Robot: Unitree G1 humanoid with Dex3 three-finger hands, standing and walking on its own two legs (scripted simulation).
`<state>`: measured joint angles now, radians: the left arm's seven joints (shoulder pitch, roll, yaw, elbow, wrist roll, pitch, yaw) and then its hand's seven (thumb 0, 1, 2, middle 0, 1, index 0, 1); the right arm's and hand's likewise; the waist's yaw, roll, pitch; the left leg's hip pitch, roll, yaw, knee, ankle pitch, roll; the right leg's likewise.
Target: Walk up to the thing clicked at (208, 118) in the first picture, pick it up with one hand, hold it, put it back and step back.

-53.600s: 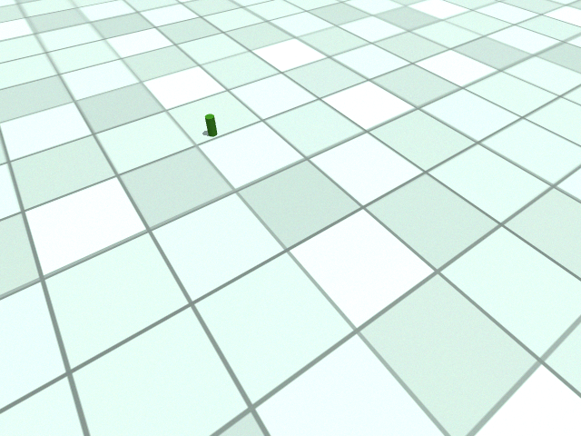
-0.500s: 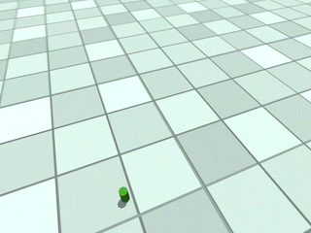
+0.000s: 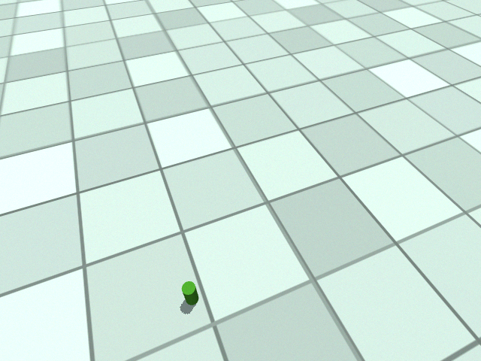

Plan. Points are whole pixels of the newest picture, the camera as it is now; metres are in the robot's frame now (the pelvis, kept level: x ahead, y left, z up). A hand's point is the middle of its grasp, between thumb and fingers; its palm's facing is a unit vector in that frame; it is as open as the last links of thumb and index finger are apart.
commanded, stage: step back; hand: left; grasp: from above
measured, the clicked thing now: (190, 293) +0.50 +0.21 -0.72
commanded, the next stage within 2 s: none
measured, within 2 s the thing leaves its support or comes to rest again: neither
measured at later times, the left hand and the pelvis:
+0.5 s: hand out of the picture +0.07 +0.30 -0.19, palm faces -0.03 -0.92 -0.39, open 7.4 cm; pelvis -0.09 +0.03 -0.04, yaw -1 degrees
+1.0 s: hand out of the picture -0.06 +0.26 -0.15, palm faces -0.08 -0.91 -0.41, open 7.4 cm; pelvis -0.20 +0.01 -0.02, yaw -5 degrees
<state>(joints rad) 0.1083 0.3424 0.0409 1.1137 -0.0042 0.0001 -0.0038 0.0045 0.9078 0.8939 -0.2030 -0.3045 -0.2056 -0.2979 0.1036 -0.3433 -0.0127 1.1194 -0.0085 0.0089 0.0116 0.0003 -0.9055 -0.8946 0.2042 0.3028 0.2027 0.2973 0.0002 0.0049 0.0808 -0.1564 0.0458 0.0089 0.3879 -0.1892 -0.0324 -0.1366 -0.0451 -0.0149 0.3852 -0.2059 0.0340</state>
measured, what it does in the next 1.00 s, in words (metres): walks backwards: left foot, then right foot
